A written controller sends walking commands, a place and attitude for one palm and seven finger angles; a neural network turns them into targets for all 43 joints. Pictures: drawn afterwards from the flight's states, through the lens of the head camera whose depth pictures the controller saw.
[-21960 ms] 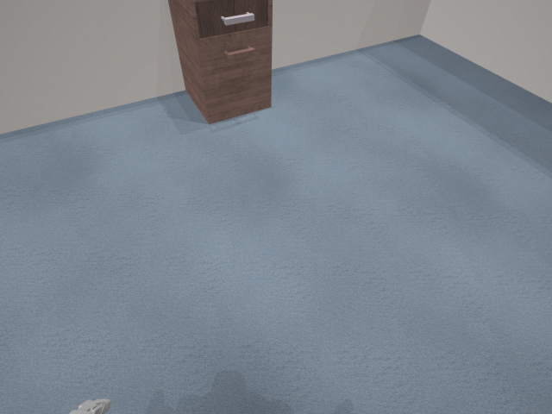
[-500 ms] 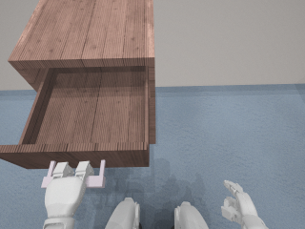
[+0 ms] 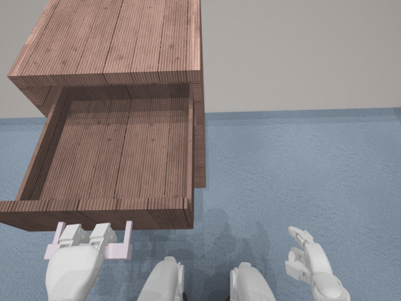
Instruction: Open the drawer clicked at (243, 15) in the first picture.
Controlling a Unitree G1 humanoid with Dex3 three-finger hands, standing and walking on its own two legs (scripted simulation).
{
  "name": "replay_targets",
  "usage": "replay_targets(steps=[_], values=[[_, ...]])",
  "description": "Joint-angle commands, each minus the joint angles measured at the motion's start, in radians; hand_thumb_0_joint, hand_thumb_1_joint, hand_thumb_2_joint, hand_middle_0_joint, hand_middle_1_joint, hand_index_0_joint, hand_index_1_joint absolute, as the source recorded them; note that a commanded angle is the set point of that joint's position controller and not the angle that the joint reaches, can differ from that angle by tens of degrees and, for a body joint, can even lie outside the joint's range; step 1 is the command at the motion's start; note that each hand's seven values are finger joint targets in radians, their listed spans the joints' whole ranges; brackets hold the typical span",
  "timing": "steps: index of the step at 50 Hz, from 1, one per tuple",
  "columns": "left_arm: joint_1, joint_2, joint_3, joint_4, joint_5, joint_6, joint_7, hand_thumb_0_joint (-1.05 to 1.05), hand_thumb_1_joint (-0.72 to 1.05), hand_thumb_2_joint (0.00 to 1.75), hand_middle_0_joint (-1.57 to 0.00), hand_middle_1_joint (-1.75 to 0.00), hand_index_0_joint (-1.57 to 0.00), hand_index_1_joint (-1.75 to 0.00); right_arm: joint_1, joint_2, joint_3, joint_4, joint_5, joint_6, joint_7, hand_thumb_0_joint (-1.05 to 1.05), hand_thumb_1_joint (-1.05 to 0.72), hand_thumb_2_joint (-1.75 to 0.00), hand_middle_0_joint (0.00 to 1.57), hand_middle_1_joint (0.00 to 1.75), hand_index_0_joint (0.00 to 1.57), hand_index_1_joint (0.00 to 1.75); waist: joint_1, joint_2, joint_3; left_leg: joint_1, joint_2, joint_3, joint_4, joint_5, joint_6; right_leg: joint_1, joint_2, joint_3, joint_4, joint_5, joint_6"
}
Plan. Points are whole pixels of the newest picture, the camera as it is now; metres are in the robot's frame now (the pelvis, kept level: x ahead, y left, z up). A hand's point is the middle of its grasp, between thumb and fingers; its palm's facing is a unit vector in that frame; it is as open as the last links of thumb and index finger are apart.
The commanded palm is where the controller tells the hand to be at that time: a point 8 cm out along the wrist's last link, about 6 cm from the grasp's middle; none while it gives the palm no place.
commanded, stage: pull the drawer open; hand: left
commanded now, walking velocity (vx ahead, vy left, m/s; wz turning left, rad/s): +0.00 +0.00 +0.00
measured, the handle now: (92, 239) +0.24 +0.24 -0.04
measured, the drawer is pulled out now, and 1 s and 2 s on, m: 0.30 0.30 0.30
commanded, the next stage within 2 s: open the thumb to release the handle in 0.38 s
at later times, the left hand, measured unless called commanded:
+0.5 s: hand (91, 271) +0.18 +0.23 -0.06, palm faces -0.17 -0.11 -0.98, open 6.1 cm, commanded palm +0.17 +0.23 -0.01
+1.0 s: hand (89, 269) +0.18 +0.23 -0.06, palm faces -0.11 -0.10 -0.99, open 12.4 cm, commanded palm +0.17 +0.23 -0.01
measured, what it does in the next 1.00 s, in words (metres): stands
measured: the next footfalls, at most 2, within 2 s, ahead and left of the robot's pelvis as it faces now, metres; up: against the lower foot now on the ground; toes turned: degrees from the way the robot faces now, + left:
none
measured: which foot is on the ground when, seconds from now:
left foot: down 0.00-1.00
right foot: down 0.00-1.00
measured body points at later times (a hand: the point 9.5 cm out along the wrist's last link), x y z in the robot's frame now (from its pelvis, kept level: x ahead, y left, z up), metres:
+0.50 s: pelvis +0.01 +0.00 +0.00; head +0.13 -0.01 +0.43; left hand +0.18 +0.23 +0.00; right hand +0.23 -0.21 -0.12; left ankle +0.01 +0.12 -0.61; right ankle +0.01 -0.09 -0.61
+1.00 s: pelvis +0.00 +0.00 +0.00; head +0.11 -0.01 +0.44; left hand +0.18 +0.24 +0.00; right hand +0.20 -0.22 -0.12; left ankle +0.01 +0.12 -0.61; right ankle +0.01 -0.09 -0.61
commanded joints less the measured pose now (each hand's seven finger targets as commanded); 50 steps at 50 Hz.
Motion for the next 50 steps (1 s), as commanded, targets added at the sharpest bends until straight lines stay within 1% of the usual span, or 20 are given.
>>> replay_targets(steps=[1,6,7,10,13,16,18,20,23,24,25,27,30,32,34,38,42,44,48,50], values=[[0.247,0.153,0.128,-0.146,-0.031,-0.001,0.063,0.00,0.90,0.90,-0.40,-1.35,-0.40,-1.35,-0.050,-0.099,-0.037,-0.142,-0.002,-0.041,-0.004,0.00,-0.90,-0.90,0.20,0.30,0.20,0.30,0.068,-0.023,-0.280,0.226,-0.069,-0.024,-0.129,0.306,0.027,0.263,0.002,0.096,-0.209,0.451,-0.002],[0.260,0.147,0.125,-0.140,-0.026,-0.011,0.064,0.00,0.90,0.90,-0.40,-1.35,-0.40,-1.35,-0.046,-0.101,-0.039,-0.138,-0.006,-0.042,-0.003,0.00,-0.90,-0.90,0.20,0.30,0.20,0.30,0.068,-0.029,-0.290,0.233,-0.070,-0.026,-0.128,0.326,0.026,0.259,0.003,0.089,-0.197,0.480,-0.004],[0.248,0.149,0.133,-0.146,-0.027,-0.014,0.064,0.00,0.90,0.90,-0.40,-1.35,-0.40,-1.35,-0.052,-0.096,-0.038,-0.137,-0.005,-0.044,-0.004,0.00,-0.90,-0.90,0.20,0.30,0.20,0.30,0.070,-0.007,-0.294,0.241,-0.068,-0.029,-0.129,0.344,0.028,0.252,0.004,0.082,-0.189,0.489,-0.007],[0.271,0.151,0.140,-0.132,-0.030,-0.016,0.065,0.00,0.90,0.90,-0.40,-1.35,-0.40,-1.35,-0.041,-0.099,-0.044,-0.131,-0.006,-0.047,-0.006,0.00,-0.90,-0.90,0.20,0.30,0.20,0.30,0.068,-0.042,-0.294,0.232,-0.069,-0.025,-0.121,0.343,0.030,0.272,0.003,0.087,-0.192,0.521,-0.001],[0.277,0.150,0.139,-0.139,-0.021,-0.021,0.069,0.00,0.90,0.90,-0.40,-1.35,-0.40,-1.35,-0.042,-0.100,-0.043,-0.133,-0.006,-0.046,-0.004,0.00,-0.90,-0.90,0.20,0.30,0.20,0.30,0.075,-0.006,-0.300,0.257,-0.070,-0.029,-0.128,0.367,0.025,0.254,0.006,0.075,-0.178,0.519,-0.006],[0.280,0.138,0.123,-0.141,-0.028,-0.016,0.062,0.00,0.90,0.90,-0.40,-1.35,-0.40,-1.35,-0.038,-0.101,-0.042,-0.137,-0.008,-0.046,-0.001,0.00,-0.90,-0.90,0.20,0.30,0.20,0.30,0.065,-0.047,-0.301,0.256,-0.070,-0.028,-0.125,0.362,0.028,0.253,0.005,0.076,-0.190,0.517,-0.002],[0.291,0.147,0.138,-0.134,-0.026,-0.021,0.065,0.00,0.90,0.90,-0.40,-1.35,-0.40,-1.35,-0.038,-0.100,-0.044,-0.136,-0.005,-0.049,-0.005,0.00,-0.90,-0.90,0.20,0.30,0.20,0.30,0.075,-0.023,-0.298,0.264,-0.069,-0.031,-0.129,0.378,0.028,0.253,0.008,0.068,-0.179,0.528,-0.004],[0.305,0.136,0.125,-0.135,-0.029,-0.020,0.061,0.00,0.90,0.90,-0.40,-1.35,-0.40,-1.35,-0.037,-0.097,-0.043,-0.139,-0.006,-0.049,-0.003,0.00,-0.90,-0.90,0.20,0.30,0.20,0.30,0.073,-0.042,-0.299,0.259,-0.070,-0.027,-0.128,0.380,0.029,0.269,0.005,0.066,-0.185,0.543,-0.003],[0.304,0.137,0.125,-0.144,-0.024,-0.028,0.062,0.00,0.90,0.90,-0.40,-1.35,-0.40,-1.35,-0.036,-0.100,-0.042,-0.142,-0.007,-0.051,-0.002,0.00,-0.90,-0.90,0.20,0.30,0.20,0.30,0.076,-0.022,-0.305,0.283,-0.069,-0.031,-0.128,0.402,0.028,0.251,0.007,0.066,-0.178,0.549,-0.005],[0.003,0.139,0.069,-0.176,-0.003,-0.018,0.071,0.00,0.90,0.90,-0.40,-1.35,-0.40,-1.35,-0.021,-0.128,-0.041,-0.110,-0.018,-0.042,0.001,0.00,-0.90,-0.90,0.20,0.30,0.20,0.30,-0.012,-0.042,-0.285,0.262,-0.055,-0.042,-0.087,0.365,0.030,0.146,-0.005,0.080,-0.180,0.507,0.006],[0.021,0.138,0.099,-0.171,0.001,-0.024,0.081,0.00,0.83,0.87,-0.40,-1.34,-0.40,-1.34,-0.007,-0.120,-0.047,-0.113,-0.016,-0.050,-0.006,0.00,-0.90,-0.90,0.20,0.30,0.20,0.30,0.017,-0.013,-0.300,0.250,-0.057,-0.036,-0.089,0.354,0.034,0.181,-0.004,0.049,-0.171,0.483,0.009],[0.065,0.148,0.119,-0.131,-0.002,-0.018,0.083,0.00,0.69,0.81,-0.38,-1.33,-0.38,-1.33,-0.012,-0.122,-0.045,-0.117,-0.015,-0.053,-0.011,0.00,-0.90,-0.90,0.20,0.30,0.20,0.30,0.031,-0.032,-0.311,0.265,-0.058,-0.042,-0.095,0.373,0.032,0.174,0.000,0.044,-0.168,0.475,0.004],[0.067,0.123,0.079,-0.145,-0.010,0.004,0.080,0.00,0.48,0.72,-0.37,-1.30,-0.37,-1.30,-0.001,-0.131,-0.048,-0.131,-0.010,-0.051,-0.008,0.00,-0.90,-0.90,0.20,0.30,0.20,0.30,0.026,-0.026,-0.327,0.293,-0.060,-0.038,-0.103,0.370,0.033,0.183,-0.002,0.039,-0.183,0.467,0.007],[0.064,0.130,0.078,-0.149,-0.018,0.018,0.073,0.00,0.34,0.66,-0.36,-1.29,-0.36,-1.29,-0.006,-0.126,-0.045,-0.136,-0.007,-0.047,-0.010,0.00,-0.90,-0.90,0.20,0.30,0.20,0.30,0.023,-0.050,-0.338,0.289,-0.060,-0.040,-0.108,0.372,0.033,0.197,-0.003,0.040,-0.185,0.466,0.009],[0.075,0.128,0.062,-0.148,-0.019,0.025,0.069,0.00,0.20,0.60,-0.35,-1.27,-0.35,-1.27,-0.002,-0.127,-0.042,-0.139,-0.003,-0.045,-0.012,0.00,-0.90,-0.90,0.20,0.30,0.20,0.30,0.029,-0.044,-0.334,0.289,-0.064,-0.035,-0.115,0.352,0.032,0.211,-0.002,0.043,-0.194,0.447,0.010],[0.039,0.112,0.024,-0.140,-0.020,0.032,0.058,0.00,-0.08,0.48,-0.33,-1.24,-0.33,-1.24,-0.006,-0.126,-0.035,-0.141,0.000,-0.044,-0.016,0.00,-0.90,-0.90,0.20,0.30,0.20,0.30,0.014,-0.038,-0.297,0.266,-0.060,-0.035,-0.123,0.314,0.036,0.213,-0.004,0.038,-0.209,0.406,0.011],[0.008,0.140,0.054,-0.110,-0.019,0.032,0.060,0.00,-0.36,0.36,-0.31,-1.22,-0.31,-1.22,-0.009,-0.121,-0.032,-0.133,-0.001,-0.044,-0.022,0.00,-0.90,-0.90,0.20,0.30,0.20,0.30,0.009,-0.063,-0.269,0.225,-0.058,-0.032,-0.120,0.275,0.038,0.218,-0.005,0.053,-0.225,0.369,0.013],[0.004,0.142,0.056,-0.102,-0.018,0.030,0.062,0.00,-0.50,0.30,-0.30,-1.20,-0.30,-1.20,-0.006,-0.125,-0.035,-0.128,0.001,-0.046,-0.022,0.00,-0.90,-0.90,0.20,0.30,0.20,0.30,0.016,-0.035,-0.261,0.225,-0.059,-0.030,-0.123,0.258,0.036,0.209,-0.005,0.052,-0.229,0.337,0.011],[0.005,0.154,0.078,-0.099,-0.025,0.032,0.067,0.00,-0.50,0.30,-0.30,-1.20,-0.30,-1.20,-0.005,-0.125,-0.038,-0.121,0.004,-0.047,-0.023,0.00,-0.90,-0.90,0.20,0.30,0.20,0.30,0.019,-0.021,-0.272,0.229,-0.059,-0.029,-0.125,0.263,0.037,0.225,-0.003,0.056,-0.230,0.346,0.008],[0.012,0.139,0.058,-0.106,-0.025,0.035,0.067,0.00,-0.50,0.30,-0.30,-1.20,-0.30,-1.20,-0.009,-0.127,-0.040,-0.123,0.003,-0.046,-0.021,0.00,-0.90,-0.90,0.20,0.30,0.20,0.30,0.016,-0.015,-0.267,0.234,-0.056,-0.031,-0.128,0.260,0.037,0.219,-0.004,0.057,-0.237,0.342,0.009]])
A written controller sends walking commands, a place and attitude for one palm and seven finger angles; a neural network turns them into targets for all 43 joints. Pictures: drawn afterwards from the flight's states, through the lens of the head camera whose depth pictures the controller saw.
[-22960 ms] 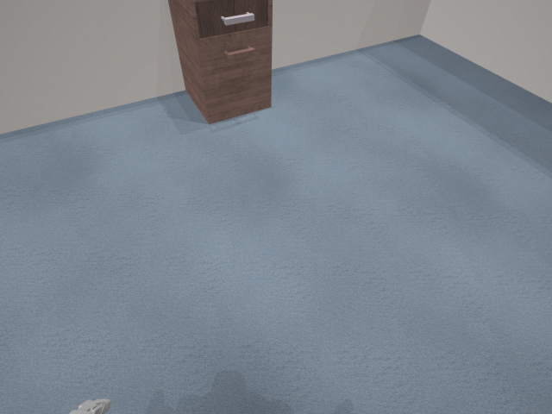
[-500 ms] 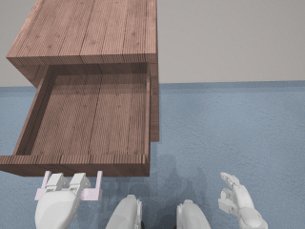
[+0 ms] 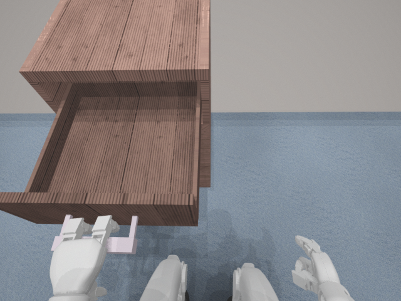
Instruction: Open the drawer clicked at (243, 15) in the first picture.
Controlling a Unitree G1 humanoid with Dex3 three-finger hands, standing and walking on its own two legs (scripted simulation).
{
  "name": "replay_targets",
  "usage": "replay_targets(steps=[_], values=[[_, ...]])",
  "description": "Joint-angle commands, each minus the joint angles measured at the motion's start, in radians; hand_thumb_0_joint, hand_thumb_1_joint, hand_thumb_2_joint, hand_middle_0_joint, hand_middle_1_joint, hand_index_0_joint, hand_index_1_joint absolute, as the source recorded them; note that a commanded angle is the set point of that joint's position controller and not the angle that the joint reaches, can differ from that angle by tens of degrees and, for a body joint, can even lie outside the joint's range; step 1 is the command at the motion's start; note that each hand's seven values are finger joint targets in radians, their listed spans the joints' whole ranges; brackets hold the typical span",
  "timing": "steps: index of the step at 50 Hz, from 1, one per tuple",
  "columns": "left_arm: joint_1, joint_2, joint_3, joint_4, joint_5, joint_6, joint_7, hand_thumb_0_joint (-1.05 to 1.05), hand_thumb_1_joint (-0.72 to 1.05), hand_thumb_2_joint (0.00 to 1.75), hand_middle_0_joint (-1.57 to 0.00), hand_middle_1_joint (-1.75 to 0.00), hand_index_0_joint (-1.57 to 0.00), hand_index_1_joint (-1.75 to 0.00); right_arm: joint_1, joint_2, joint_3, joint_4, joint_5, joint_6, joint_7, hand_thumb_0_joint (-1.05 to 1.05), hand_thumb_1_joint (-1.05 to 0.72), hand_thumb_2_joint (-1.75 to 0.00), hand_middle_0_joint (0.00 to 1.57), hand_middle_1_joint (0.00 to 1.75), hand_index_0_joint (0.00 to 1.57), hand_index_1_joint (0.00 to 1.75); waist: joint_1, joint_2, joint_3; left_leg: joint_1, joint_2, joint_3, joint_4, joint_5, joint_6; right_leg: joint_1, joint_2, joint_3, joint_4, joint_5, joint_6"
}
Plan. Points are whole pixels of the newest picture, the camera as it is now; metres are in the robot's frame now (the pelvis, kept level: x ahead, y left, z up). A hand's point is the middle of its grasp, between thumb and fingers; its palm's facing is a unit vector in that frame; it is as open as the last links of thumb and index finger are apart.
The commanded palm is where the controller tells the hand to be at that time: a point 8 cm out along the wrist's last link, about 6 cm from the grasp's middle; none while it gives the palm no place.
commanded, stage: lift the hand off the handle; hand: left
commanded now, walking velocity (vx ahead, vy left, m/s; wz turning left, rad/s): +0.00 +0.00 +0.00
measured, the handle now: (98, 232) +0.25 +0.23 -0.04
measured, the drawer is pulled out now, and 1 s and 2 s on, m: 0.30 0.30 0.30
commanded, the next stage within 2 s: none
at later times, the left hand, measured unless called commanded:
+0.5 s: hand (94, 257) +0.20 +0.23 -0.05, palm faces -0.07 -0.09 -0.99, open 13.8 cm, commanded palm +0.19 +0.23 +0.00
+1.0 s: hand (83, 256) +0.20 +0.23 -0.01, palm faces -0.08 -0.11 -0.99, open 13.8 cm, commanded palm +0.18 +0.23 +0.04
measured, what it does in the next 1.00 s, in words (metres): stands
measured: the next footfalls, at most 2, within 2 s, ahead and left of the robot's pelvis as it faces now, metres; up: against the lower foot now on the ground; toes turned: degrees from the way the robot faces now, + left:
none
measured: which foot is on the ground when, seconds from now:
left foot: down 0.00-1.00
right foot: down 0.00-1.00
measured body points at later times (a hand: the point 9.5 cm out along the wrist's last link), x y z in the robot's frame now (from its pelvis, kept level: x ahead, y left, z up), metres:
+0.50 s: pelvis -0.01 +0.01 +0.00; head +0.09 -0.01 +0.44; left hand +0.20 +0.24 +0.00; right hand +0.19 -0.22 -0.12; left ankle +0.02 +0.12 -0.61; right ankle +0.01 -0.09 -0.61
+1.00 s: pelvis +0.01 +0.01 +0.03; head +0.09 +0.00 +0.48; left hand +0.20 +0.24 +0.04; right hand +0.20 -0.22 -0.07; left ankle +0.02 +0.12 -0.61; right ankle +0.01 -0.09 -0.61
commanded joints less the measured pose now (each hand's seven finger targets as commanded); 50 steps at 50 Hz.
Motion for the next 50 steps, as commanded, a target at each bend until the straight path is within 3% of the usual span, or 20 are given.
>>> replay_targets(steps=[1,4,5,13,18,21,24,28,31,35,37,40,47,50], values=[[0.063,0.140,0.088,-0.150,-0.017,0.008,0.042,0.00,-0.50,0.30,-0.30,-1.20,-0.30,-1.20,-0.045,-0.099,-0.038,-0.136,0.000,-0.042,-0.002,0.00,-0.90,-0.90,0.20,0.30,0.20,0.30,0.003,-0.025,-0.284,0.246,-0.046,0.000,-0.130,0.251,0.038,0.215,0.004,0.086,-0.231,0.335,0.011],[0.063,0.141,0.097,-0.125,-0.017,0.009,0.042,0.00,-0.50,0.30,-0.30,-1.20,-0.30,-1.20,-0.048,-0.100,-0.039,-0.130,0.000,-0.040,-0.005,0.00,-0.90,-0.90,0.20,0.30,0.20,0.30,0.002,-0.049,-0.263,0.235,-0.043,-0.003,-0.133,0.241,0.038,0.209,0.006,0.081,-0.231,0.324,0.011],[0.050,0.136,0.085,-0.137,-0.017,0.008,0.042,0.00,-0.50,0.30,-0.30,-1.20,-0.30,-1.20,-0.052,-0.101,-0.039,-0.131,0.001,-0.040,-0.006,0.00,-0.90,-0.90,0.20,0.30,0.20,0.30,0.001,-0.027,-0.254,0.233,-0.043,-0.006,-0.135,0.234,0.038,0.207,0.006,0.080,-0.233,0.313,0.008],[0.003,0.150,0.098,-0.130,-0.016,0.011,0.050,0.00,-0.50,0.30,-0.30,-1.20,-0.30,-1.20,-0.048,-0.105,-0.041,-0.120,0.002,-0.043,-0.010,0.00,-0.90,-0.90,0.20,0.30,0.20,0.30,-0.001,-0.023,-0.273,0.242,-0.040,-0.009,-0.139,0.229,0.038,0.190,0.006,0.072,-0.227,0.286,0.008],[-0.071,0.128,0.059,-0.132,-0.013,0.027,0.051,0.00,-0.50,0.30,-0.30,-1.20,-0.30,-1.20,-0.046,-0.111,-0.043,-0.116,0.005,-0.044,-0.011,0.00,-0.90,-0.90,0.20,0.30,0.20,0.30,-0.021,-0.026,-0.263,0.255,-0.035,-0.017,-0.147,0.204,0.040,0.152,0.006,0.054,-0.236,0.227,0.011],[-0.095,0.129,0.042,-0.170,-0.011,0.039,0.053,0.00,-0.50,0.30,-0.30,-1.20,-0.30,-1.20,-0.044,-0.113,-0.044,-0.125,0.007,-0.044,-0.012,0.00,-0.90,-0.90,0.20,0.30,0.20,0.30,-0.018,-0.012,-0.290,0.288,-0.036,-0.019,-0.163,0.211,0.039,0.158,0.006,0.053,-0.244,0.216,0.011],[-0.050,0.134,0.046,-0.189,-0.017,0.062,0.052,0.00,-0.50,0.30,-0.30,-1.20,-0.30,-1.20,-0.035,-0.111,-0.043,-0.137,0.012,-0.039,-0.013,0.00,-0.90,-0.90,0.20,0.30,0.20,0.30,-0.007,0.000,-0.313,0.338,-0.036,-0.021,-0.188,0.248,0.037,0.187,0.010,0.043,-0.252,0.249,0.008],[-0.033,0.126,0.029,-0.198,-0.028,0.089,0.043,0.00,-0.50,0.30,-0.30,-1.20,-0.30,-1.20,-0.032,-0.108,-0.037,-0.143,0.018,-0.035,-0.017,0.00,-0.90,-0.90,0.20,0.30,0.20,0.30,-0.015,-0.020,-0.292,0.351,-0.034,-0.016,-0.211,0.264,0.040,0.237,0.011,0.046,-0.277,0.289,0.012],[-0.048,0.115,0.011,-0.188,-0.024,0.096,0.040,0.00,-0.50,0.30,-0.30,-1.20,-0.30,-1.20,-0.034,-0.108,-0.032,-0.142,0.017,-0.034,-0.016,0.00,-0.90,-0.90,0.20,0.30,0.20,0.30,-0.024,-0.028,-0.256,0.351,-0.032,-0.020,-0.229,0.238,0.038,0.227,0.010,0.040,-0.297,0.249,0.013],[-0.044,0.112,0.010,-0.173,-0.026,0.100,0.037,0.00,-0.50,0.30,-0.30,-1.20,-0.30,-1.20,-0.031,-0.110,-0.032,-0.144,0.020,-0.036,-0.015,0.00,-0.90,-0.90,0.20,0.30,0.20,0.30,-0.022,-0.006,-0.225,0.368,-0.032,-0.015,-0.253,0.237,0.039,0.245,0.011,0.039,-0.320,0.253,0.010],[-0.051,0.133,0.035,-0.188,-0.029,0.098,0.038,0.00,-0.50,0.30,-0.30,-1.20,-0.30,-1.20,-0.025,-0.111,-0.031,-0.147,0.019,-0.037,-0.016,0.00,-0.90,-0.90,0.20,0.30,0.20,0.30,-0.018,-0.019,-0.243,0.386,-0.032,-0.014,-0.258,0.260,0.040,0.262,0.012,0.043,-0.323,0.276,0.010],[-0.001,0.127,0.025,-0.219,-0.035,0.087,0.033,0.00,-0.50,0.30,-0.30,-1.20,-0.30,-1.20,-0.023,-0.110,-0.034,-0.154,0.018,-0.039,-0.014,0.00,-0.90,-0.90,0.20,0.30,0.20,0.30,-0.011,0.010,-0.255,0.426,-0.036,-0.010,-0.263,0.312,0.038,0.294,0.012,0.047,-0.326,0.349,0.006],[0.073,0.128,0.035,-0.235,-0.038,0.077,0.020,0.00,-0.50,0.30,-0.30,-1.20,-0.30,-1.20,-0.025,-0.108,-0.029,-0.169,0.013,-0.034,0.002,0.00,-0.90,-0.90,0.20,0.30,0.20,0.30,-0.007,-0.012,-0.243,0.448,-0.035,-0.010,-0.281,0.354,0.036,0.328,0.014,0.052,-0.338,0.405,0.005],[0.097,0.110,0.015,-0.242,-0.043,0.079,0.010,0.00,-0.50,0.30,-0.30,-1.20,-0.30,-1.20,-0.025,-0.111,-0.032,-0.179,0.016,-0.031,0.007,0.00,-0.90,-0.90,0.20,0.30,0.20,0.30,-0.014,-0.017,-0.199,0.455,-0.036,-0.010,-0.296,0.334,0.037,0.333,0.014,0.045,-0.359,0.390,0.007]])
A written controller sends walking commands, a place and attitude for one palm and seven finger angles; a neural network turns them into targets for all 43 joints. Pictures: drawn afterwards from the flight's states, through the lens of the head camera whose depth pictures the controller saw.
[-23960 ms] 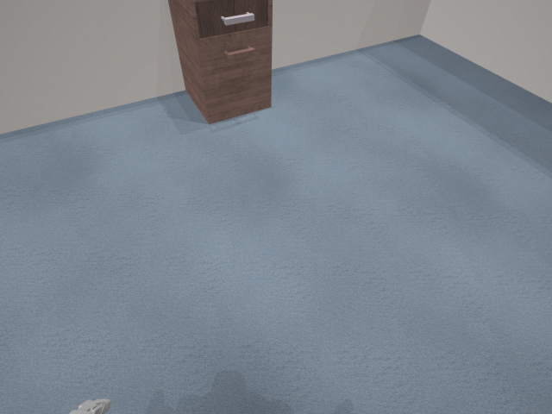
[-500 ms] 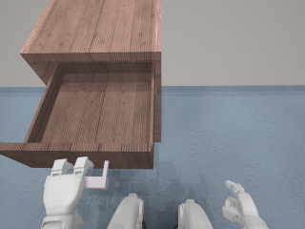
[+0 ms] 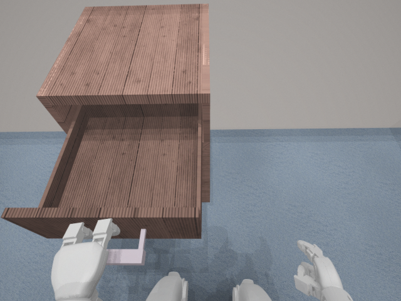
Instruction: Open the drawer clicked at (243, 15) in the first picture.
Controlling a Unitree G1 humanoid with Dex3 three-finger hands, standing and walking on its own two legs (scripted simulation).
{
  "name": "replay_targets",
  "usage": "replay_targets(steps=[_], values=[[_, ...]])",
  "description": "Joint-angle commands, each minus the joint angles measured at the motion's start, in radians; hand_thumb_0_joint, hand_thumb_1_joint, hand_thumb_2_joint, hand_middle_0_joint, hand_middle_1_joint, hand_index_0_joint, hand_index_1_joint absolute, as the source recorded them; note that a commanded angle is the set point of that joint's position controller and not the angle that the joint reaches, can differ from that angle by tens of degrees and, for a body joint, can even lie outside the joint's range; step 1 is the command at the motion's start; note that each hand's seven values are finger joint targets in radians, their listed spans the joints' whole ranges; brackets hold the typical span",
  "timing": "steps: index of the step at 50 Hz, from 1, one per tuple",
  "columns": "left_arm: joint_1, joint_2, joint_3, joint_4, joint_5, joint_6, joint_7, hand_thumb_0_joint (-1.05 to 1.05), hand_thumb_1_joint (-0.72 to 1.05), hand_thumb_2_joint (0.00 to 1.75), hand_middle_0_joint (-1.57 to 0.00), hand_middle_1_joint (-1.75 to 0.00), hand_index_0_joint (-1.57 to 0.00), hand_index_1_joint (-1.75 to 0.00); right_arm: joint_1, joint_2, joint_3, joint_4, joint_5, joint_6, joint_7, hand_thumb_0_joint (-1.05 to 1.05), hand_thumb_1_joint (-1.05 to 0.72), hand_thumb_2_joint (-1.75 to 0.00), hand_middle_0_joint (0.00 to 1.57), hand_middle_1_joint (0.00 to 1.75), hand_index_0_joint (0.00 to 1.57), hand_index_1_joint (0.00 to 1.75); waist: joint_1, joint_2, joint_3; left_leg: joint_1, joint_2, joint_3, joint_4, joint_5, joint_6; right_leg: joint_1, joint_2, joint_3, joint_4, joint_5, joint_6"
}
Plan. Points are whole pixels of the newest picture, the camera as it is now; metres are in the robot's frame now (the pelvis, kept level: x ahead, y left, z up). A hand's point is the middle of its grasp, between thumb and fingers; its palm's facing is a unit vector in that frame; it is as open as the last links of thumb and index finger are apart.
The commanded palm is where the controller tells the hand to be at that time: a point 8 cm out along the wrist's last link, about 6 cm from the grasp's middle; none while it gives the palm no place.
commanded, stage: lift the hand off the handle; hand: left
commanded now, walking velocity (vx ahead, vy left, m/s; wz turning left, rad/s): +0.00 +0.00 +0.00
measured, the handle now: (109, 245) +0.24 +0.22 -0.08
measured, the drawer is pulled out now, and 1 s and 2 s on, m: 0.30 0.30 0.30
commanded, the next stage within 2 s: draw the hand back to the body in 1.68 s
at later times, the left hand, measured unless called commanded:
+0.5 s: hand (86, 263) +0.19 +0.23 -0.02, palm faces -0.08 -0.13 -0.99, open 13.7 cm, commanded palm +0.18 +0.22 +0.05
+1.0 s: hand (79, 259) +0.19 +0.22 +0.03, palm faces -0.03 -0.15 -0.99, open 13.8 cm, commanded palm +0.17 +0.22 +0.08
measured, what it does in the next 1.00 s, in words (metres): stands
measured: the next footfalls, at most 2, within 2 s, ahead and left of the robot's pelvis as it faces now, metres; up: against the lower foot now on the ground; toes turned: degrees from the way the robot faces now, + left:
none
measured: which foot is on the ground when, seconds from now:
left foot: down 0.00-1.00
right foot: down 0.00-1.00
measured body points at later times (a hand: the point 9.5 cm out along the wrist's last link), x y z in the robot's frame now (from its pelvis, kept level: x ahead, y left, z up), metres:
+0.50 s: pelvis +0.01 +0.00 +0.02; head +0.08 -0.01 +0.47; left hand +0.19 +0.23 +0.04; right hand +0.20 -0.22 -0.08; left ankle +0.01 +0.11 -0.64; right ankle +0.00 -0.10 -0.64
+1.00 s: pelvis +0.02 +0.01 +0.04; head +0.06 -0.01 +0.49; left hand +0.19 +0.23 +0.08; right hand +0.22 -0.21 -0.05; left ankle +0.01 +0.11 -0.64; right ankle +0.00 -0.10 -0.64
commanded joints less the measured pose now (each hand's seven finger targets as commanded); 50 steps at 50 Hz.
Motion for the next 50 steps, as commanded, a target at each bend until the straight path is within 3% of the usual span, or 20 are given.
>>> replay_targets(steps=[1,6,10,13,17,20,22,23,24,25,28,34,35,37,40,42,43,47,48,50], values=[[0.038,0.125,0.070,-0.187,-0.007,-0.005,0.034,0.00,-0.50,0.30,-0.30,-1.20,-0.30,-1.20,-0.056,-0.102,-0.034,-0.155,0.000,-0.041,0.004,0.00,-0.90,-0.90,0.20,0.30,0.20,0.30,-0.003,-0.033,-0.212,0.274,-0.031,-0.021,-0.148,0.286,0.018,0.141,0.011,0.033,-0.198,0.324,-0.014],[0.055,0.147,0.093,-0.207,-0.012,-0.019,0.026,0.00,-0.50,0.30,-0.30,-1.20,-0.30,-1.20,-0.056,-0.099,-0.032,-0.165,0.001,-0.040,0.005,0.00,-0.90,-0.90,0.20,0.30,0.20,0.30,0.000,-0.048,-0.207,0.280,-0.036,-0.016,-0.155,0.274,0.019,0.164,0.008,0.047,-0.216,0.322,-0.012],[0.028,0.149,0.099,-0.213,-0.014,-0.023,0.024,0.00,-0.50,0.30,-0.30,-1.20,-0.30,-1.20,-0.055,-0.101,-0.034,-0.163,0.004,-0.037,0.003,0.00,-0.90,-0.90,0.20,0.30,0.20,0.30,-0.006,-0.022,-0.174,0.296,-0.034,-0.020,-0.172,0.266,0.020,0.164,0.009,0.038,-0.229,0.310,-0.013],[0.012,0.137,0.079,-0.236,-0.020,-0.016,0.018,0.00,-0.50,0.30,-0.30,-1.20,-0.30,-1.20,-0.048,-0.102,-0.035,-0.170,0.007,-0.037,0.004,0.00,-0.90,-0.90,0.20,0.30,0.20,0.30,-0.005,0.006,-0.185,0.331,-0.034,-0.021,-0.191,0.269,0.021,0.172,0.010,0.029,-0.241,0.284,-0.014],[0.042,0.150,0.091,-0.234,-0.032,-0.004,0.005,0.00,-0.50,0.30,-0.30,-1.20,-0.30,-1.20,-0.043,-0.102,-0.032,-0.174,0.010,-0.034,0.008,0.00,-0.90,-0.90,0.20,0.30,0.20,0.30,-0.002,-0.041,-0.211,0.350,-0.032,-0.020,-0.206,0.305,0.020,0.211,0.011,0.037,-0.255,0.337,-0.011],[0.029,0.140,0.071,-0.248,-0.033,0.004,0.001,0.00,-0.50,0.30,-0.30,-1.20,-0.30,-1.20,-0.044,-0.102,-0.033,-0.178,0.015,-0.030,0.006,0.00,-0.90,-0.90,0.20,0.30,0.20,0.30,-0.006,-0.030,-0.168,0.357,-0.032,-0.020,-0.229,0.296,0.021,0.230,0.011,0.030,-0.273,0.335,-0.010],[0.028,0.178,0.113,-0.255,-0.031,-0.001,0.005,0.00,-0.50,0.30,-0.30,-1.20,-0.30,-1.20,-0.039,-0.103,-0.031,-0.174,0.012,-0.030,0.004,0.00,-0.90,-0.90,0.20,0.30,0.20,0.30,0.000,-0.036,-0.186,0.366,-0.032,-0.018,-0.232,0.314,0.020,0.244,0.012,0.041,-0.276,0.355,-0.010],[0.041,0.157,0.092,-0.259,-0.032,-0.002,0.003,0.00,-0.50,0.30,-0.30,-1.20,-0.30,-1.20,-0.039,-0.102,-0.032,-0.173,0.014,-0.032,0.004,0.00,-0.90,-0.90,0.20,0.30,0.20,0.30,0.001,-0.007,-0.176,0.383,-0.033,-0.017,-0.240,0.318,0.019,0.249,0.012,0.035,-0.278,0.358,-0.012],[0.052,0.164,0.099,-0.267,-0.032,-0.005,0.002,0.00,-0.50,0.30,-0.30,-1.20,-0.30,-1.20,-0.035,-0.101,-0.032,-0.176,0.013,-0.033,0.009,0.00,-0.90,-0.90,0.20,0.30,0.20,0.30,0.007,-0.007,-0.189,0.394,-0.032,-0.015,-0.242,0.333,0.018,0.244,0.012,0.037,-0.279,0.361,-0.013],[0.062,0.155,0.092,-0.262,-0.033,-0.004,0.001,0.00,-0.50,0.30,-0.30,-1.20,-0.30,-1.20,-0.039,-0.102,-0.033,-0.178,0.015,-0.031,0.008,0.00,-0.90,-0.90,0.20,0.30,0.20,0.30,0.004,-0.007,-0.156,0.391,-0.030,-0.020,-0.251,0.335,0.018,0.253,0.013,0.027,-0.282,0.365,-0.014],[0.033,0.143,0.076,-0.275,-0.036,0.001,-0.002,0.00,-0.50,0.30,-0.30,-1.20,-0.30,-1.20,-0.035,-0.103,-0.036,-0.174,0.014,-0.032,0.012,0.00,-0.90,-0.90,0.20,0.30,0.20,0.30,-0.007,-0.016,-0.161,0.409,-0.029,-0.021,-0.259,0.335,0.021,0.255,0.013,0.030,-0.295,0.364,-0.012],[0.109,0.160,0.094,-0.302,-0.044,-0.001,-0.010,0.00,-0.50,0.30,-0.30,-1.20,-0.30,-1.20,-0.034,-0.103,-0.034,-0.185,0.015,-0.036,0.022,0.00,-0.90,-0.90,0.20,0.30,0.20,0.30,0.011,-0.023,-0.170,0.445,-0.028,-0.020,-0.281,0.378,0.017,0.283,0.015,0.037,-0.306,0.394,-0.014],[0.104,0.141,0.073,-0.307,-0.045,0.002,-0.013,0.00,-0.50,0.30,-0.30,-1.20,-0.30,-1.20,-0.041,-0.104,-0.035,-0.185,0.017,-0.035,0.021,0.00,-0.90,-0.90,0.20,0.30,0.20,0.30,0.005,-0.009,-0.140,0.441,-0.026,-0.021,-0.287,0.372,0.018,0.287,0.013,0.030,-0.312,0.393,-0.015],[0.086,0.159,0.093,-0.304,-0.044,0.007,-0.014,0.00,-0.50,0.30,-0.30,-1.20,-0.30,-1.20,-0.040,-0.104,-0.032,-0.185,0.017,-0.033,0.026,0.00,-0.90,-0.90,0.20,0.30,0.20,0.30,0.005,-0.028,-0.142,0.444,-0.025,-0.026,-0.295,0.373,0.016,0.284,0.015,0.031,-0.315,0.378,-0.015],[0.109,0.121,0.047,-0.332,-0.045,0.014,-0.024,0.00,-0.50,0.30,-0.30,-1.20,-0.30,-1.20,-0.045,-0.102,-0.036,-0.195,0.022,-0.035,0.032,0.00,-0.90,-0.90,0.20,0.30,0.20,0.30,0.007,-0.005,-0.131,0.475,-0.020,-0.028,-0.311,0.384,0.016,0.290,0.015,0.021,-0.326,0.366,-0.015],[0.103,0.147,0.072,-0.331,-0.049,0.021,-0.029,0.00,-0.50,0.30,-0.30,-1.20,-0.30,-1.20,-0.041,-0.104,-0.034,-0.196,0.024,-0.035,0.033,0.00,-0.90,-0.90,0.20,0.30,0.20,0.30,0.007,-0.038,-0.137,0.476,-0.021,-0.030,-0.316,0.381,0.016,0.301,0.015,0.028,-0.335,0.364,-0.013],[0.117,0.137,0.061,-0.322,-0.048,0.024,-0.031,0.00,-0.50,0.30,-0.30,-1.20,-0.30,-1.20,-0.040,-0.102,-0.034,-0.194,0.028,-0.035,0.030,0.00,-0.90,-0.90,0.20,0.30,0.20,0.30,0.011,-0.030,-0.109,0.475,-0.021,-0.031,-0.328,0.368,0.015,0.310,0.017,0.021,-0.339,0.356,-0.013],[0.126,0.153,0.065,-0.365,-0.046,0.028,-0.038,0.00,-0.50,0.30,-0.30,-1.20,-0.30,-1.20,-0.052,-0.099,-0.029,-0.208,0.029,-0.036,0.041,0.00,-0.90,-0.90,0.20,0.30,0.20,0.30,0.021,-0.021,-0.132,0.505,-0.020,-0.031,-0.336,0.400,0.013,0.321,0.014,0.036,-0.348,0.368,-0.016],[0.137,0.142,0.055,-0.373,-0.046,0.028,-0.039,0.00,-0.50,0.30,-0.30,-1.20,-0.30,-1.20,-0.047,-0.096,-0.030,-0.205,0.034,-0.037,0.039,0.00,-0.90,-0.90,0.20,0.30,0.20,0.30,0.024,0.007,-0.124,0.516,-0.021,-0.028,-0.342,0.408,0.013,0.333,0.015,0.034,-0.350,0.376,-0.017],[0.134,0.139,0.054,-0.367,-0.046,0.029,-0.043,0.00,-0.50,0.30,-0.30,-1.20,-0.30,-1.20,-0.054,-0.094,-0.028,-0.205,0.035,-0.034,0.042,0.00,-0.90,-0.90,0.20,0.30,0.20,0.30,0.020,-0.023,-0.095,0.511,-0.018,-0.029,-0.348,0.396,0.014,0.331,0.016,0.029,-0.359,0.372,-0.016]])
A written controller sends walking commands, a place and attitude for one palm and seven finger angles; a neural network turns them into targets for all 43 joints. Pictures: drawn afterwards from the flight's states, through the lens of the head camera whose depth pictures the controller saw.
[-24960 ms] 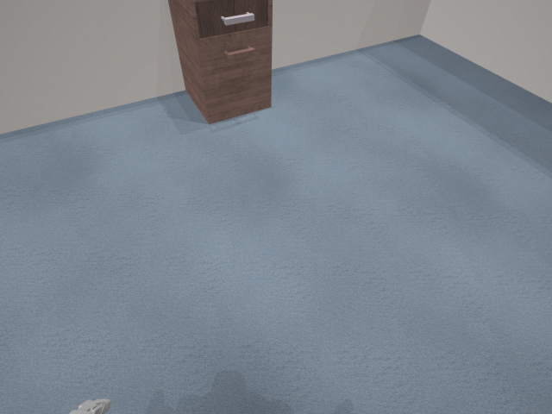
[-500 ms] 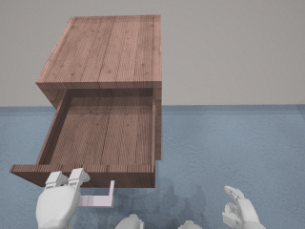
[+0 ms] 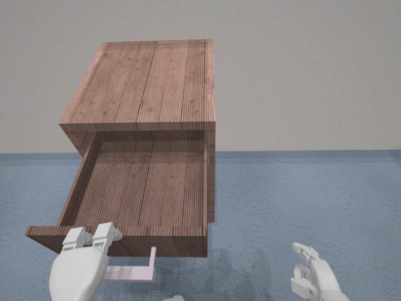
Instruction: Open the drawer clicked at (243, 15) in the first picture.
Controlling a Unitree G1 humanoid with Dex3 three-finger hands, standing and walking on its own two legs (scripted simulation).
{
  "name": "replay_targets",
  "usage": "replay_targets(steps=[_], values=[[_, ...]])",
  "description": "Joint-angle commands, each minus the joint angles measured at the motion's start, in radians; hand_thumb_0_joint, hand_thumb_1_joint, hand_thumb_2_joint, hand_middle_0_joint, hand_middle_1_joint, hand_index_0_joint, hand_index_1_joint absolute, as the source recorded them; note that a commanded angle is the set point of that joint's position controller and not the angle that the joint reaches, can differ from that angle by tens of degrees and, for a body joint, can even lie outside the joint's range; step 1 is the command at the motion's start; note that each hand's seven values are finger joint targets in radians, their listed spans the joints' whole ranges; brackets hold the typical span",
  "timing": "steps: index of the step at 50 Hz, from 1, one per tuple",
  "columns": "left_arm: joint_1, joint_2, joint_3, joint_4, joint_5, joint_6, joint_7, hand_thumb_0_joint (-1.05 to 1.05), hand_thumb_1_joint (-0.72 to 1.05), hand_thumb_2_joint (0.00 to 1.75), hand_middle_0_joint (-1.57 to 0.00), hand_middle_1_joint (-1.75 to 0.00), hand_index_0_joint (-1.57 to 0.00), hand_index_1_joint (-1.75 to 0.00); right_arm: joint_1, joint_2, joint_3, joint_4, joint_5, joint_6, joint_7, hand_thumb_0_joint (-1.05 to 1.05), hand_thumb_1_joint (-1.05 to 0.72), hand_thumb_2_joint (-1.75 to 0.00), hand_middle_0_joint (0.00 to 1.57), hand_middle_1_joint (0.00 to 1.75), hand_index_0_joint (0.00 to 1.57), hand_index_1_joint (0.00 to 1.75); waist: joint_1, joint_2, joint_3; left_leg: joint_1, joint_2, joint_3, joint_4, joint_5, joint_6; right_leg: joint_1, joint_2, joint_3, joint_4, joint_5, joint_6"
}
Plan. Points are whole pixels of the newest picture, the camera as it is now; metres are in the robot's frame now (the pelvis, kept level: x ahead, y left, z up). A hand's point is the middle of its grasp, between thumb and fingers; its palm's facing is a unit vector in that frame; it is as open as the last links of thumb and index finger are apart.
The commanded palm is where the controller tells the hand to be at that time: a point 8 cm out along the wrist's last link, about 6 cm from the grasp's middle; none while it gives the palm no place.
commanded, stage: lift the hand off the handle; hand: left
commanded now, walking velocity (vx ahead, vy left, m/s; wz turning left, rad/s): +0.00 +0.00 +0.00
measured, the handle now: (121, 262) +0.22 +0.21 -0.12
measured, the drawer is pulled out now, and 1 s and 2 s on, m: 0.30 0.30 0.30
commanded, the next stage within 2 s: draw the hand back to the body in 0.68 s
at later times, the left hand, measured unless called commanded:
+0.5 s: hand (92, 269) +0.17 +0.21 +0.03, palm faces +0.01 -0.14 -0.99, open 13.8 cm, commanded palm +0.15 +0.21 +0.08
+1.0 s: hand (79, 265) +0.17 +0.22 +0.06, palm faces +0.03 -0.10 -0.99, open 13.8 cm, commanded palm +0.14 +0.21 +0.11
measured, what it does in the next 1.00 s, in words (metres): stands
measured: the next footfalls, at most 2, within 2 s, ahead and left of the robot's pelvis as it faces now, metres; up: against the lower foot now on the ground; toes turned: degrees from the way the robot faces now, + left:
none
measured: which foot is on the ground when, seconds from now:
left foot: down 0.00-1.00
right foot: down 0.00-1.00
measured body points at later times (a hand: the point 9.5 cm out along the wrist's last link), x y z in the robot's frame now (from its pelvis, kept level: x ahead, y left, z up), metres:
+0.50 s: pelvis +0.00 -0.01 +0.02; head +0.03 -0.04 +0.46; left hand +0.17 +0.21 +0.08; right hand +0.20 -0.23 -0.08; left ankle -0.01 +0.10 -0.68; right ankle -0.01 -0.11 -0.68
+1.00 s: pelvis +0.01 -0.02 +0.03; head +0.03 -0.06 +0.47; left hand +0.16 +0.22 +0.11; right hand +0.21 -0.23 -0.07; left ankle -0.01 +0.10 -0.68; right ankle -0.01 -0.11 -0.68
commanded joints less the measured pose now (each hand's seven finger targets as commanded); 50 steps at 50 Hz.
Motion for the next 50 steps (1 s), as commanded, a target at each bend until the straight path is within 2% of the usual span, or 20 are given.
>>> replay_targets(steps=[1,3,7,13,17,18,22,23,26,28,31,35,36,38,41,42,44,45,47,50], values=[[0.010,0.128,0.080,-0.209,0.004,-0.004,0.041,0.00,-0.50,0.30,-0.30,-1.20,-0.30,-1.20,-0.091,-0.101,-0.034,-0.163,0.002,-0.046,0.004,0.00,-0.90,-0.90,0.20,0.30,0.20,0.30,0.001,-0.026,-0.138,0.240,-0.008,-0.054,-0.138,0.335,-0.002,0.042,0.018,0.011,-0.148,0.291,-0.036],[0.016,0.122,0.083,-0.210,-0.004,0.001,0.037,0.00,-0.50,0.30,-0.30,-1.20,-0.30,-1.20,-0.091,-0.100,-0.038,-0.160,0.007,-0.047,-0.001,0.00,-0.90,-0.90,0.20,0.30,0.20,0.30,-0.003,-0.034,-0.111,0.238,-0.008,-0.051,-0.146,0.321,0.001,0.068,0.018,0.011,-0.161,0.305,-0.035],[0.030,0.139,0.095,-0.249,-0.013,-0.001,0.025,0.00,-0.50,0.30,-0.30,-1.20,-0.30,-1.20,-0.098,-0.098,-0.034,-0.169,0.006,-0.048,0.005,0.00,-0.90,-0.90,0.20,0.30,0.20,0.30,0.005,-0.042,-0.144,0.264,-0.010,-0.051,-0.155,0.336,0.001,0.087,0.014,0.029,-0.175,0.316,-0.037],[-0.004,0.134,0.087,-0.262,-0.018,0.001,0.002,0.00,-0.50,0.30,-0.30,-1.20,-0.30,-1.20,-0.099,-0.097,-0.037,-0.161,0.012,-0.048,-0.001,0.00,-0.90,-0.90,0.20,0.30,0.20,0.30,0.000,-0.037,-0.084,0.270,-0.009,-0.051,-0.184,0.292,0.003,0.098,0.011,0.029,-0.203,0.283,-0.034],[-0.003,0.156,0.105,-0.286,-0.020,0.003,-0.008,0.00,-0.50,0.30,-0.30,-1.20,-0.30,-1.20,-0.101,-0.097,-0.034,-0.171,0.009,-0.050,0.004,0.00,-0.90,-0.90,0.20,0.30,0.20,0.30,0.011,-0.044,-0.121,0.290,-0.013,-0.051,-0.191,0.308,0.001,0.115,0.007,0.045,-0.214,0.285,-0.036],[0.007,0.133,0.086,-0.280,-0.025,0.005,-0.012,0.00,-0.50,0.30,-0.30,-1.20,-0.30,-1.20,-0.099,-0.093,-0.037,-0.166,0.016,-0.051,-0.001,0.00,-0.90,-0.90,0.20,0.30,0.20,0.30,0.007,-0.042,-0.086,0.284,-0.012,-0.047,-0.199,0.300,0.004,0.130,0.008,0.036,-0.218,0.299,-0.034],[0.047,0.176,0.137,-0.287,-0.033,0.009,-0.023,0.00,-0.50,0.30,-0.30,-1.20,-0.30,-1.20,-0.107,-0.095,-0.031,-0.172,0.015,-0.052,0.002,0.00,-0.90,-0.90,0.20,0.30,0.20,0.30,0.026,-0.058,-0.109,0.288,-0.014,-0.047,-0.212,0.326,0.001,0.171,0.004,0.052,-0.229,0.340,-0.034],[0.050,0.152,0.115,-0.285,-0.037,0.010,-0.027,0.00,-0.50,0.30,-0.30,-1.20,-0.30,-1.20,-0.104,-0.091,-0.036,-0.165,0.021,-0.052,-0.002,0.00,-0.90,-0.90,0.20,0.30,0.20,0.30,0.018,-0.057,-0.084,0.285,-0.013,-0.042,-0.216,0.313,0.003,0.177,0.004,0.050,-0.233,0.346,-0.032],[0.040,0.178,0.139,-0.285,-0.039,0.011,-0.037,0.00,-0.50,0.30,-0.30,-1.20,-0.30,-1.20,-0.110,-0.094,-0.031,-0.162,0.019,-0.052,0.001,0.00,-0.90,-0.90,0.20,0.30,0.20,0.30,0.019,-0.069,-0.075,0.287,-0.016,-0.041,-0.222,0.309,0.002,0.176,0.000,0.061,-0.252,0.345,-0.028],[0.016,0.169,0.130,-0.315,-0.044,0.012,-0.044,0.00,-0.50,0.30,-0.30,-1.20,-0.30,-1.20,-0.111,-0.093,-0.037,-0.161,0.022,-0.051,-0.007,0.00,-0.90,-0.90,0.20,0.30,0.20,0.30,0.013,-0.037,-0.058,0.299,-0.016,-0.038,-0.235,0.301,0.007,0.195,-0.001,0.061,-0.265,0.345,-0.028],[-0.012,0.180,0.143,-0.280,-0.046,0.006,-0.058,0.00,-0.50,0.30,-0.30,-1.20,-0.30,-1.20,-0.105,-0.097,-0.035,-0.151,0.017,-0.057,-0.008,0.00,-0.90,-0.90,0.20,0.30,0.20,0.30,0.010,-0.078,-0.064,0.306,-0.018,-0.038,-0.238,0.286,0.007,0.184,-0.006,0.065,-0.284,0.319,-0.022],[-0.021,0.145,0.107,-0.274,-0.053,-0.010,-0.076,0.00,-0.50,0.30,-0.30,-1.20,-0.30,-1.20,-0.110,-0.095,-0.043,-0.145,0.020,-0.060,-0.013,0.00,-0.90,-0.90,0.20,0.30,0.20,0.30,0.008,-0.072,-0.039,0.307,-0.017,-0.035,-0.251,0.278,0.010,0.201,-0.007,0.063,-0.296,0.327,-0.022],[-0.025,0.165,0.121,-0.282,-0.043,-0.017,-0.077,0.00,-0.50,0.30,-0.30,-1.20,-0.30,-1.20,-0.104,-0.098,-0.040,-0.147,0.013,-0.063,-0.009,0.00,-0.90,-0.90,0.20,0.30,0.20,0.30,0.015,-0.069,-0.075,0.319,-0.020,-0.034,-0.246,0.296,0.008,0.197,-0.009,0.069,-0.292,0.333,-0.023],[0.011,0.165,0.129,-0.287,-0.049,-0.025,-0.072,0.00,-0.50,0.30,-0.30,-1.20,-0.30,-1.20,-0.105,-0.093,-0.044,-0.144,0.017,-0.063,-0.011,0.00,-0.90,-0.90,0.20,0.30,0.20,0.30,0.020,-0.053,-0.073,0.324,-0.021,-0.030,-0.247,0.318,0.008,0.223,-0.008,0.075,-0.288,0.382,-0.027],[0.020,0.218,0.186,-0.325,-0.037,-0.038,-0.056,0.00,-0.50,0.30,-0.30,-1.20,-0.30,-1.20,-0.110,-0.094,-0.040,-0.149,0.008,-0.060,-0.005,0.00,-0.90,-0.90,0.20,0.30,0.20,0.30,0.035,-0.060,-0.107,0.335,-0.026,-0.031,-0.239,0.346,0.003,0.225,-0.010,0.095,-0.283,0.409,-0.030],[0.035,0.238,0.215,-0.351,-0.037,-0.038,-0.046,0.00,-0.50,0.30,-0.30,-1.20,-0.30,-1.20,-0.111,-0.095,-0.040,-0.150,0.008,-0.056,-0.005,0.00,-0.90,-0.90,0.20,0.30,0.20,0.30,0.045,-0.027,-0.128,0.346,-0.025,-0.033,-0.241,0.376,0.000,0.246,-0.007,0.095,-0.275,0.438,-0.036],[0.071,0.211,0.197,-0.366,-0.045,-0.034,-0.041,0.00,-0.50,0.30,-0.30,-1.20,-0.30,-1.20,-0.115,-0.091,-0.043,-0.152,0.009,-0.058,0.002,0.00,-0.90,-0.90,0.20,0.30,0.20,0.30,0.042,-0.010,-0.118,0.362,-0.023,-0.031,-0.240,0.392,-0.001,0.228,-0.006,0.087,-0.271,0.440,-0.037],[0.097,0.197,0.192,-0.357,-0.054,-0.027,-0.040,0.00,-0.50,0.30,-0.30,-1.20,-0.30,-1.20,-0.122,-0.089,-0.044,-0.150,0.016,-0.055,-0.001,0.00,-0.90,-0.90,0.20,0.30,0.20,0.30,0.039,-0.021,-0.082,0.345,-0.018,-0.034,-0.248,0.386,0.001,0.249,-0.005,0.071,-0.273,0.451,-0.034],[0.092,0.211,0.211,-0.359,-0.069,-0.012,-0.047,0.00,-0.50,0.30,-0.30,-1.20,-0.30,-1.20,-0.130,-0.095,-0.042,-0.149,0.015,-0.051,0.002,0.00,-0.90,-0.90,0.20,0.30,0.20,0.30,0.035,-0.063,-0.088,0.346,-0.019,-0.037,-0.255,0.388,0.003,0.262,-0.009,0.080,-0.292,0.467,-0.028],[0.089,0.193,0.184,-0.377,-0.088,-0.001,-0.077,0.00,-0.50,0.30,-0.30,-1.20,-0.30,-1.20,-0.135,-0.094,-0.045,-0.145,0.025,-0.054,-0.005,0.00,-0.90,-0.90,0.20,0.30,0.20,0.30,0.028,-0.066,-0.057,0.354,-0.014,-0.035,-0.280,0.356,0.007,0.278,-0.012,0.071,-0.312,0.438,-0.020]])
